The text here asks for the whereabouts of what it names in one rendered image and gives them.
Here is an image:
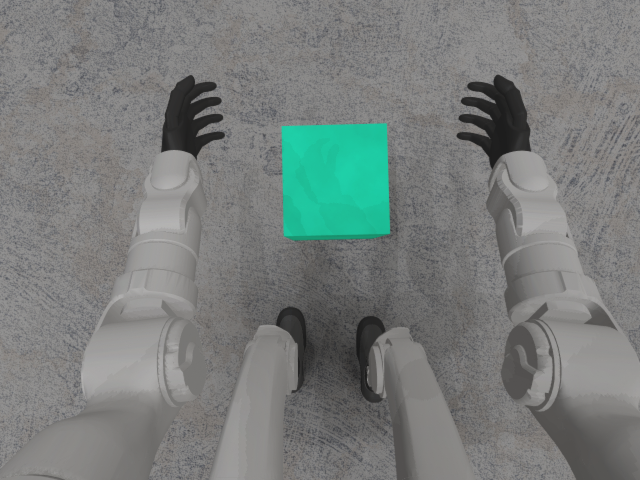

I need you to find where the robot right upper arm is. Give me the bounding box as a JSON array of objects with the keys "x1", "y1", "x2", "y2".
[{"x1": 501, "y1": 318, "x2": 640, "y2": 480}]

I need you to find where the robot left upper arm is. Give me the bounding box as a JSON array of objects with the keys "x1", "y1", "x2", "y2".
[{"x1": 0, "y1": 316, "x2": 207, "y2": 480}]

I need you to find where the robot left thigh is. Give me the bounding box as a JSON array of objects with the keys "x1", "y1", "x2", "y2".
[{"x1": 208, "y1": 335, "x2": 298, "y2": 480}]

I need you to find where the carton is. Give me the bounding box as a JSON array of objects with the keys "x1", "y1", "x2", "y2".
[{"x1": 282, "y1": 123, "x2": 390, "y2": 241}]

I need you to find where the right robot forearm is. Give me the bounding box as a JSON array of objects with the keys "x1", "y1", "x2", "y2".
[{"x1": 486, "y1": 151, "x2": 640, "y2": 402}]

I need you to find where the robot left foot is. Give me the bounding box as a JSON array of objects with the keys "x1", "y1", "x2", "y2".
[{"x1": 276, "y1": 307, "x2": 306, "y2": 393}]

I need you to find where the left robot forearm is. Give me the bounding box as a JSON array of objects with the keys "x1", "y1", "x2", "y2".
[{"x1": 81, "y1": 150, "x2": 207, "y2": 402}]

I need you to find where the robot left hand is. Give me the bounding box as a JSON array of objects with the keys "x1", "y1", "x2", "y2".
[{"x1": 161, "y1": 75, "x2": 225, "y2": 160}]

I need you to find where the robot right hand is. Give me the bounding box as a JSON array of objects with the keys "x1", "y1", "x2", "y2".
[{"x1": 457, "y1": 75, "x2": 531, "y2": 169}]

